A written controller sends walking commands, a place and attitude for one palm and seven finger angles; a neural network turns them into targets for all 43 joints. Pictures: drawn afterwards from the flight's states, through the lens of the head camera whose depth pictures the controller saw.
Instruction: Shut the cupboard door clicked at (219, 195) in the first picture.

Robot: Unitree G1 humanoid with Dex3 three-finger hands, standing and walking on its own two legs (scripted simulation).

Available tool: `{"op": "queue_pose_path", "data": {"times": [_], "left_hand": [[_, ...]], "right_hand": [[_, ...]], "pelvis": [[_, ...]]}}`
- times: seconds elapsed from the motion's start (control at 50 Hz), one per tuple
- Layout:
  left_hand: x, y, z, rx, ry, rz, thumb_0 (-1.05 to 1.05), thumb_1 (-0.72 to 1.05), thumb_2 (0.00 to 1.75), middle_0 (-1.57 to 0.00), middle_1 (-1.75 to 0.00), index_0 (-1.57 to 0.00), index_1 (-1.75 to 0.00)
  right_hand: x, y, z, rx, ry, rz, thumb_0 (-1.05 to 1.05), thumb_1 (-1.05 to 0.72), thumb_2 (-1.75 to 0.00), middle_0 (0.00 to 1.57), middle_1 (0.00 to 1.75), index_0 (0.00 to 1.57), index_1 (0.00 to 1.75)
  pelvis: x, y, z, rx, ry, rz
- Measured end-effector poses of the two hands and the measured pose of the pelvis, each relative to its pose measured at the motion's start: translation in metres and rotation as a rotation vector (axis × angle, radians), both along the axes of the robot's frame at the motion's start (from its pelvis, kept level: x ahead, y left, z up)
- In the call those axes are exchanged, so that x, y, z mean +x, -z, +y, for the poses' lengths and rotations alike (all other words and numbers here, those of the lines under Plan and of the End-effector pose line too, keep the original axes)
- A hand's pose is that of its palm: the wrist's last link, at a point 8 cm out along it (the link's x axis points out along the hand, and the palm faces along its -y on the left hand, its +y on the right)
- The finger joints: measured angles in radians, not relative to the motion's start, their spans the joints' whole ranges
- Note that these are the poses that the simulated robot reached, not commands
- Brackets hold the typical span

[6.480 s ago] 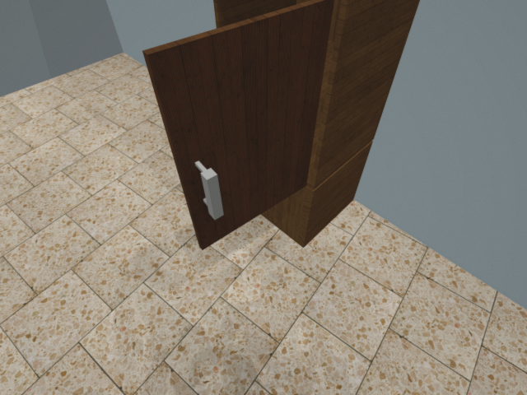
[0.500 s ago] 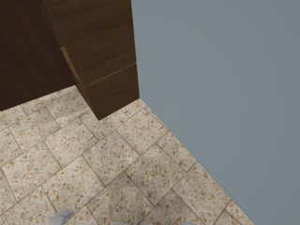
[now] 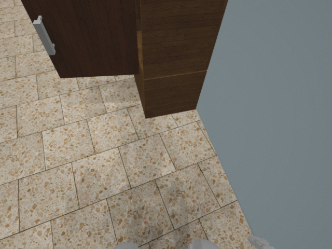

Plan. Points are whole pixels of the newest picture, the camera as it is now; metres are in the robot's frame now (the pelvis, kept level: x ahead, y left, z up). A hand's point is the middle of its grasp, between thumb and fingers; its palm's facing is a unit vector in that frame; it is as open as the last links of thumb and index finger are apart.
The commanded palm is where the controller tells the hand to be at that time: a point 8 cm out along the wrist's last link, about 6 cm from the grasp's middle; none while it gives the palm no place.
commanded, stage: turn to face it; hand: left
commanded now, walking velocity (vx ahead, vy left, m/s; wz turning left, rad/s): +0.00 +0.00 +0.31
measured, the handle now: (46, 35) +0.87 +0.57 -0.07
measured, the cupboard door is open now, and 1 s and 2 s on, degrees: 83 83 83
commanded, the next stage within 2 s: take the last steps up to it in 0.28 s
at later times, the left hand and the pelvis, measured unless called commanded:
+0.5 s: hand out of the picture +0.03 +0.13 -0.14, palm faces +0.21 -0.95 -0.24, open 7.3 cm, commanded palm none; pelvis +0.02 -0.06 +0.02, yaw +10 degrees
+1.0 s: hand out of the picture +0.11 +0.22 -0.15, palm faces +0.31 -0.93 -0.22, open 7.4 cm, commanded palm none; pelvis +0.10 +0.02 +0.01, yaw +16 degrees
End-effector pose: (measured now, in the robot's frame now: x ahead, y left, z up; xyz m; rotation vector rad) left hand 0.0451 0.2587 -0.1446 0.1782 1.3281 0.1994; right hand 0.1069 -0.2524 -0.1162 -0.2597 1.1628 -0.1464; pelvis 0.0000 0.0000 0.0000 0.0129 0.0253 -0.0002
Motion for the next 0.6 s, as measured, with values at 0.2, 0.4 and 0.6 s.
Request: {"op": "queue_pose_path", "data": {"times": [0.2, 0.4, 0.6], "left_hand": [[0.021, -0.028, -0.015, 0.049, -0.027, -0.095, 0.01, 0.91, 0.90, -0.20, -0.30, -0.20, -0.30], [-0.002, -0.037, -0.069, 0.041, -0.079, -0.098, 0.00, 0.91, 0.90, -0.20, -0.30, -0.20, -0.30], [-0.068, -0.025, -0.075, -0.020, -0.250, -0.010, 0.00, 0.92, 0.90, -0.20, -0.30, -0.21, -0.30]], "right_hand": [[-0.006, 0.013, -0.008, 0.060, -0.033, 0.067, 0.00, -0.90, -0.90, 0.20, 0.30, 0.20, 0.30], [0.000, 0.022, -0.040, 0.093, -0.043, 0.127, 0.01, -0.90, -0.90, 0.20, 0.30, 0.20, 0.30], [0.039, 0.004, -0.018, 0.063, -0.188, 0.133, 0.01, -0.91, -0.90, 0.19, 0.30, 0.20, 0.30]], "pelvis": [[0.006, -0.007, -0.026, -0.003, -0.059, -0.006], [0.013, -0.012, -0.055, 0.032, -0.130, -0.022], [0.023, -0.018, -0.049, 0.026, -0.216, -0.015]]}}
